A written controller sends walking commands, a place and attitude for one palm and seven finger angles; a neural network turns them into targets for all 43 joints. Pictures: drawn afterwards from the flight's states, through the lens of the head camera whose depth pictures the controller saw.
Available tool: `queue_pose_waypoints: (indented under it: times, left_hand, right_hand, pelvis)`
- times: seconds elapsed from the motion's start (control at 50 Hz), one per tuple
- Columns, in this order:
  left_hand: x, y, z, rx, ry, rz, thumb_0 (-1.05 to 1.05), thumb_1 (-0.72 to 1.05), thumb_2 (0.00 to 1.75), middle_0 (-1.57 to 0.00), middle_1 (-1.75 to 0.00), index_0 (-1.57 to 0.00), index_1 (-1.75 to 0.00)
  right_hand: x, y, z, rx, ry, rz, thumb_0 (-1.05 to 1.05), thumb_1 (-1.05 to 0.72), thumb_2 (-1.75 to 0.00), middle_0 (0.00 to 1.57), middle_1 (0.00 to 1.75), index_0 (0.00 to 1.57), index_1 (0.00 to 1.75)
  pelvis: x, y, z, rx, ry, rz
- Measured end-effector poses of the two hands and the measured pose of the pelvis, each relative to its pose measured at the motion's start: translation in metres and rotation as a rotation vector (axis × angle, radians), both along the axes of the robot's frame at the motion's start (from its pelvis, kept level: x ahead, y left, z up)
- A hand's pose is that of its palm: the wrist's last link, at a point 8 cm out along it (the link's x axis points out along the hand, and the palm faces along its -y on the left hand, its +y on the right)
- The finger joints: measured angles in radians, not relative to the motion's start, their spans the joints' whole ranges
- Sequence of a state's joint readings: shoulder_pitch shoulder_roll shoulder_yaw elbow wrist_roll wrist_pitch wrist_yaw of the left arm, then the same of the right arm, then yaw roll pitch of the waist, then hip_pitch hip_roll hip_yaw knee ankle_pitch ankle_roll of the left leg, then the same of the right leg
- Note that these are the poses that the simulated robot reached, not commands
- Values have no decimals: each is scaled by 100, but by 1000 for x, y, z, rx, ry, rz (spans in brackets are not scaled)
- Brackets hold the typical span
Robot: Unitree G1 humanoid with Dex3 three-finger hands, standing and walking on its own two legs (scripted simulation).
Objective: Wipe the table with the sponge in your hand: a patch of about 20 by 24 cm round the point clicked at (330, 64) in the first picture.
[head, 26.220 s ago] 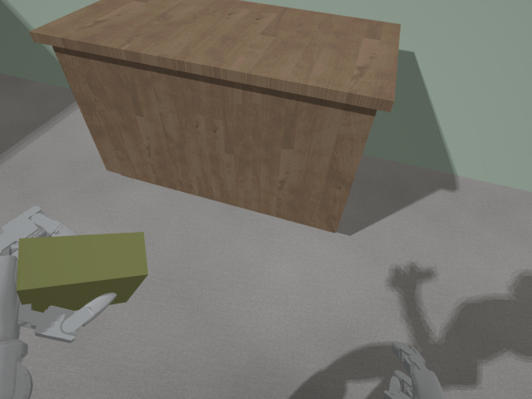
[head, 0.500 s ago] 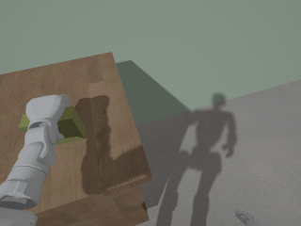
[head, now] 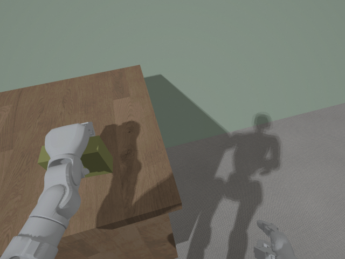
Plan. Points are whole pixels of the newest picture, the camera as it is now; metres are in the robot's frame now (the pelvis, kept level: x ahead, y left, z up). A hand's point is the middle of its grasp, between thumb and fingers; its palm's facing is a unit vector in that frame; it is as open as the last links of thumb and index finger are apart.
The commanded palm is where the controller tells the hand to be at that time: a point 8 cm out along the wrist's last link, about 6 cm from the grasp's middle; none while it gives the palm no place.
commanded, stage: wipe back along the middle lane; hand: left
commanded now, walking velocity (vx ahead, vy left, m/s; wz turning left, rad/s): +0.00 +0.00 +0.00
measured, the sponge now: (82, 163) +0.31 +0.29 +0.04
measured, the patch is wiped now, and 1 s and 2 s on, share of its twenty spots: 0.60 0.75 0.80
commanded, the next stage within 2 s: slide across to the third lane in 0.36 s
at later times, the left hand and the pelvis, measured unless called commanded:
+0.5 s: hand (80, 171) +0.26 +0.25 +0.09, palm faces +0.08 -0.04 -1.00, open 9.2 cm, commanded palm +0.23 +0.24 +0.11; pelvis +0.00 -0.02 +0.00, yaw -1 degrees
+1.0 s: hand (95, 171) +0.27 +0.22 +0.09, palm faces +0.03 -0.04 -1.00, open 9.2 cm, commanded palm +0.24 +0.19 +0.13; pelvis -0.01 -0.03 +0.00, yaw +1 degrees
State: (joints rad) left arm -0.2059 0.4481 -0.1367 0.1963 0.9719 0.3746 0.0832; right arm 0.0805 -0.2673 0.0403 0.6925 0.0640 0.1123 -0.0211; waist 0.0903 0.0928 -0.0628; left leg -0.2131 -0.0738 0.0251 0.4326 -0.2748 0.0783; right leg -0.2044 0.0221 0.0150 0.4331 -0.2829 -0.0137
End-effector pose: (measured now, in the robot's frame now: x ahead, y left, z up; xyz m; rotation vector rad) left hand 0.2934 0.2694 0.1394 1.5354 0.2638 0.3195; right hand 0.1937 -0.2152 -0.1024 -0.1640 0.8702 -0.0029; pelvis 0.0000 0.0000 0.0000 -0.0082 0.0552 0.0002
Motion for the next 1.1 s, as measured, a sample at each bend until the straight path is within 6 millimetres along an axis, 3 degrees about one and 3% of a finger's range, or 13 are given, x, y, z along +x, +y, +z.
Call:
queue_pose_waypoints:
  times: [0.5, 0.74, 1.1]
  left_hand:
    - [-52, -26, 0, -35, -41, 30, 3, -42, 104, -69, -150, -79, -146]
    - [-47, -37, 1, -28, 14, 56, 3, -43, 104, -71, -147, -82, -144]
    - [-46, -63, 1, -33, -4, -10, 2, -45, 105, -74, -145, -84, -141]
  right_hand:
    - [12, -20, 10, 6, -65, 5, 1, -91, -90, 19, 30, 20, 30]
    - [15, -23, 8, -13, -63, 29, 1, -91, -90, 19, 30, 20, 30]
    - [15, -9, 11, 24, -84, 61, 1, -91, -90, 19, 30, 20, 30]
  pelvis:
    - [-1, -18, 1, 10, -49, -18]
    - [-6, -25, 2, 14, -54, 4]
    - [-14, -26, 2, 16, -68, 11]
